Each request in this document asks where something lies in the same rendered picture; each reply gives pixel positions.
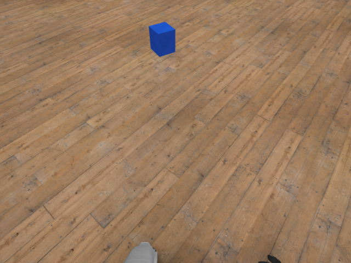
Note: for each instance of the left robot thigh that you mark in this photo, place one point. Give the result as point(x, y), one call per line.
point(142, 254)

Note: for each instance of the carton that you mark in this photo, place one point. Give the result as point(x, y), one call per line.
point(162, 38)

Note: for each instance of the left robot shin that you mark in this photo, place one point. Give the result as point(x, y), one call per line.
point(145, 243)

